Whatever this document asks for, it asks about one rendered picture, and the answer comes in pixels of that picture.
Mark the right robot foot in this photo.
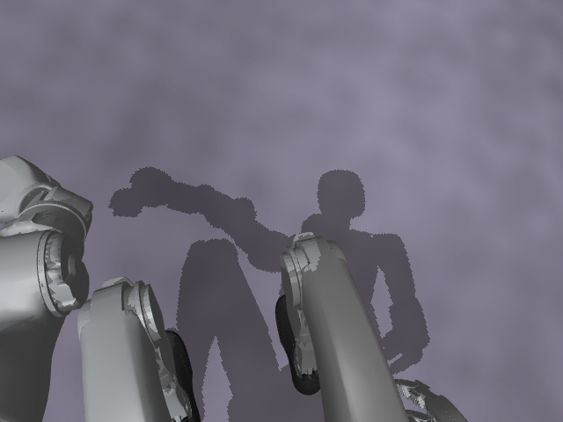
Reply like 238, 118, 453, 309
275, 295, 320, 395

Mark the left robot arm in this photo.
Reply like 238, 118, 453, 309
0, 182, 93, 422

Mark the left robot hand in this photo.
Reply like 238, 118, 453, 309
0, 155, 61, 224

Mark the right robot hand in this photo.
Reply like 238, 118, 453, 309
394, 379, 468, 422

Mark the left robot foot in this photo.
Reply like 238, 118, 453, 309
165, 331, 201, 422

